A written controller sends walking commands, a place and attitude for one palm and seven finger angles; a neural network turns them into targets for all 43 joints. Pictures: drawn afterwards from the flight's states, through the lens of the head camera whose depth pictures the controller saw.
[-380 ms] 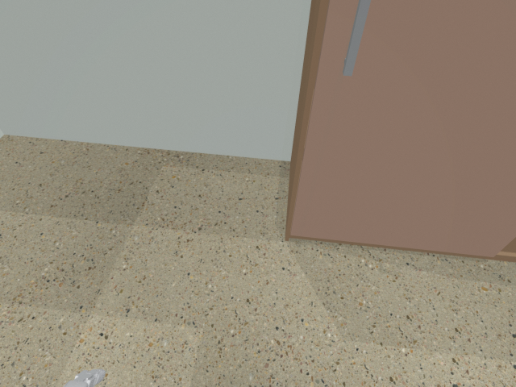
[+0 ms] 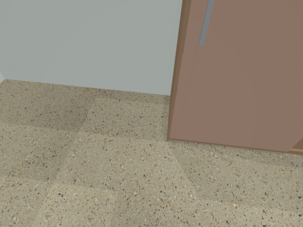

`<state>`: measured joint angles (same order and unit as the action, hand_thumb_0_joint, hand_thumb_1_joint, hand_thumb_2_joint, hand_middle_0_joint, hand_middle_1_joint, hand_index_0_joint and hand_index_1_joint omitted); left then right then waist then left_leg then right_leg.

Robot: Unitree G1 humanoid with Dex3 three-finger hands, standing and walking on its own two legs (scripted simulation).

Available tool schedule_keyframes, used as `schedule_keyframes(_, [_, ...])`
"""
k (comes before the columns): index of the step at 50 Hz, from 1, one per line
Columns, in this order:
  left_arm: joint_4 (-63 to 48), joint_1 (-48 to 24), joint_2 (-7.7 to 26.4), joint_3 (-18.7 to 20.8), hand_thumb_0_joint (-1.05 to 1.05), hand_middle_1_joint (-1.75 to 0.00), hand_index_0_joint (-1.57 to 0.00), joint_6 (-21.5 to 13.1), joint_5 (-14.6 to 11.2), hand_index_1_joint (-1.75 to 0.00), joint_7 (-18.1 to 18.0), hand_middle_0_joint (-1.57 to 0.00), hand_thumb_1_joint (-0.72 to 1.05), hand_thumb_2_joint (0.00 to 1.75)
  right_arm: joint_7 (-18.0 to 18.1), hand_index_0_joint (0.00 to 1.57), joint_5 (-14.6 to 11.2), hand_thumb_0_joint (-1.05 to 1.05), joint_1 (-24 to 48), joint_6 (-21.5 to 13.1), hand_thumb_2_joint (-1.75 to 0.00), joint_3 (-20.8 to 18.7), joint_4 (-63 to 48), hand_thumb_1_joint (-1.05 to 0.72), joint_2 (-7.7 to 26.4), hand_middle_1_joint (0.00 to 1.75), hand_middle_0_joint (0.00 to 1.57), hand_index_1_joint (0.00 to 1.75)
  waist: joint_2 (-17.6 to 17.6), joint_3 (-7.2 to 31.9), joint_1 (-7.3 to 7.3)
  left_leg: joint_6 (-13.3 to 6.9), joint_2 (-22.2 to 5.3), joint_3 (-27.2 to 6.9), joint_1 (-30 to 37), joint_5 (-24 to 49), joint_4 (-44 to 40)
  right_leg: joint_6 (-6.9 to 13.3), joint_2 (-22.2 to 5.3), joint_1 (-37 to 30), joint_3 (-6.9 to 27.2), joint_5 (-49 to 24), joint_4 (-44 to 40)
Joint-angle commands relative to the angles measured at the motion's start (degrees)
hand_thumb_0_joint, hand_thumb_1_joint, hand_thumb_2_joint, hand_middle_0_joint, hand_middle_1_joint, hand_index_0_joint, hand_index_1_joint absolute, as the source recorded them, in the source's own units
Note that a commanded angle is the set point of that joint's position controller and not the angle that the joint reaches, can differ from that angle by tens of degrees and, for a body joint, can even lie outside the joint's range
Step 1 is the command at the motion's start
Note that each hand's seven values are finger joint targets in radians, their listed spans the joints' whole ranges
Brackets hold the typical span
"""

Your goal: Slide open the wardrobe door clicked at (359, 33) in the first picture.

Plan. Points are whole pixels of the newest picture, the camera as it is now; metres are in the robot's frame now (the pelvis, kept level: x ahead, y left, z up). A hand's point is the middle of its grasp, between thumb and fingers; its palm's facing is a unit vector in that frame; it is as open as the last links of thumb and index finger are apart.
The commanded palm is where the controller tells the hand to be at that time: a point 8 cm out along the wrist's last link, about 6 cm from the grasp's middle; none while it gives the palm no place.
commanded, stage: stand and wait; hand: left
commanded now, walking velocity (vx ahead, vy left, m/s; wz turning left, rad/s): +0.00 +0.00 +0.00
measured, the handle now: (206, 16) +0.86 -0.17 +0.20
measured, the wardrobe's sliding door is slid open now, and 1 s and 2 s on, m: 0.00 0.00 0.00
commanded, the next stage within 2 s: look at it before walking up in 0.44 s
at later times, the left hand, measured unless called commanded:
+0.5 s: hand out of the picture +0.06 +0.23 -0.15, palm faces -0.02 -0.94 -0.33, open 7.4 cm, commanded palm none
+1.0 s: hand out of the picture +0.07 +0.23 -0.15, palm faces -0.02 -0.95 -0.32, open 7.4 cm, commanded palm none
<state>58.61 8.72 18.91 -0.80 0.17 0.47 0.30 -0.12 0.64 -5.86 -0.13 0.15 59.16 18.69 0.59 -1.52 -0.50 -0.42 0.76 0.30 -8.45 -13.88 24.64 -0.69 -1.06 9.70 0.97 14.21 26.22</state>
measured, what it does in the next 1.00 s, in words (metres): stands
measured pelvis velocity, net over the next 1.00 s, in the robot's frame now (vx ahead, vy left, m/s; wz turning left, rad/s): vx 0.00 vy -0.01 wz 0.00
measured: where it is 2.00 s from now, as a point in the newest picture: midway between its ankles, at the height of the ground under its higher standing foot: outside the picture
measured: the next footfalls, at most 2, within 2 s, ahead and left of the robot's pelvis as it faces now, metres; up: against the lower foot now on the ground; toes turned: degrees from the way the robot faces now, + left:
none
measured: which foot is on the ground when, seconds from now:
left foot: down 0.00-1.00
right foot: down 0.00-1.00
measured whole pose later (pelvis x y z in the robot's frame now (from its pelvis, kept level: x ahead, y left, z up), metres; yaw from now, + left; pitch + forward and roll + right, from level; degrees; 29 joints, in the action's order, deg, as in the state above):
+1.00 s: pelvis +0.00 -0.01 +0.00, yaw +0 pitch -2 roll +0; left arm 62.3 7.9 19.3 -0.4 -0.5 0.4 0.3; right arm 0.0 0.3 -6.4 -0.4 0.2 63.8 19.1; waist 0.4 -2.2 -0.2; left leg 0.7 -0.5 0.0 -7.4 -11.8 21.0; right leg 0.2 0.1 8.5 0.6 11.9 22.2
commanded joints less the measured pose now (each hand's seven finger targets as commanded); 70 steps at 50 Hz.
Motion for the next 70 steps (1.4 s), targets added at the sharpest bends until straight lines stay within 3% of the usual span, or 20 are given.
schedule_keyframes(1, [-3.7,-3.4,12.1,2.9,0.0,-0.3,-0.2,-1.6,0.2,-0.3,-1.0,-0.2,0.9,0.9,0.7,0.2,0.1,0.0,3.2,-1.6,-0.9,-2.7,-3.4,-0.9,11.9,0.3,0.2,0.3,-0.6,3.8,0.58,-1.6,-6.4,-5.5,-0.3,7.3,-4.5,2.6,-5.6,-0.7,5.3,-7.9,-5.3])
schedule_keyframes(24, [-0.6,-3.7,12.4,2.8,0.0,-0.3,-0.2,-1.7,0.2,-0.3,-0.9,-0.2,0.9,0.9,0.6,0.2,0.0,0.0,1.0,-1.6,-0.9,-2.3,0.8,-0.9,12.1,0.3,0.2,0.3,0.7,1.2,0.59,-0.9,-6.7,-5.9,-1.3,3.8,-6.7,2.7,-5.7,0.7,6.8,-1.6,-8.8])
schedule_keyframes(59, [-0.2,-3.4,12.5,2.9,0.0,-0.3,-0.2,-1.9,0.1,-0.3,-1.0,-0.2,0.9,0.9,1.1,0.2,-0.2,0.0,2.4,-1.9,-0.9,-2.4,0.7,-0.9,12.7,0.3,0.2,0.3,-1.0,4.5,0.49,-0.8,-8.0,-4.9,3.5,13.3,-6.4,2.7,-5.7,-2.5,5.7,-15.0,-7.2])
schedule_keyframes(60, [-0.4,-3.6,12.2,3.1,0.0,-0.3,-0.2,-1.6,0.2,-0.3,-1.0,-0.2,0.9,0.9,1.2,0.2,-0.1,0.0,2.1,-1.8,-0.9,-2.5,0.7,-0.9,12.3,0.3,0.2,0.3,-0.7,3.9,0.63,-0.6,-8.1,-4.2,3.7,13.8,-5.6,2.7,-5.4,-1.5,6.0,-16.4,-6.4])
schedule_keyframes(62, [-0.5,-1.3,7.7,2.6,0.0,-0.3,-0.2,-0.3,0.2,-0.3,-1.2,-0.2,0.9,0.9,1.4,0.2,0.0,0.0,-0.7,-1.0,-0.9,-2.0,0.7,-0.9,7.3,0.3,0.2,0.3,-0.3,3.3,0.8,0.1,-8.3,-2.2,3.3,13.9,-3.3,2.3,-5.2,0.2,6.5,-18.8,-4.1])
schedule_keyframes(64, [-1.3,0.2,6.5,2.5,0.0,-0.3,-0.2,0.9,0.2,-0.3,-1.2,-0.2,0.9,0.9,1.8,0.2,0.0,0.0,-2.2,-0.1,-0.9,-2.1,-0.2,-0.9,6.1,0.3,0.2,0.3,-0.7,1.9,0.89,0.4,-8.8,-1.1,2.8,12.2,-2.1,2.0,-4.4,3.2,7.0,-18.5,-1.8])
schedule_keyframes(68, [-4.5,1.1,5.9,3.5,0.0,-0.3,-0.2,1.9,0.5,-0.3,-0.6,-0.2,0.9,0.9,2.1,0.2,0.2,0.0,-2.1,0.7,-0.9,-3.7,-3.4,-0.9,7.8,0.3,0.2,0.3,-3.7,1.2,0.73,-1.7,-12.5,-2.6,1.8,8.5,-2.3,1.4,-1.2,9.0,5.8,-13.9,5.6])
schedule_keyframes(69, [-5.1,1.6,5.3,3.7,0.0,-0.3,-0.2,2.1,0.5,-0.3,-0.4,-0.2,0.9,0.9,2.1,0.2,0.2,0.0,-1.8,0.7,-0.9,-4.1,-4.2,-0.9,8.2,0.3,0.2,0.3,-5.6,1.3,0.64,-2.8,-14.3,-3.3,1.5,8.6,-2.9,1.2,-0.2,10.3,4.8,-11.2,9.2])
schedule_keyframes(70, [-5.7,1.7,4.6,3.8,0.0,-0.3,-0.2,2.3,0.5,-0.3,-0.2,-0.2,0.9,0.9,2.1,0.2,0.2,0.0,-1.8,0.6,-0.9,-4.5,-4.8,-0.9,8.4,0.3,0.2,0.3,-8.6,0.8,0.7,-4.6,-17.1,-4.7,0.5,10.3,-4.4,0.7,0.9,11.6,3.1,-2.9,14.7])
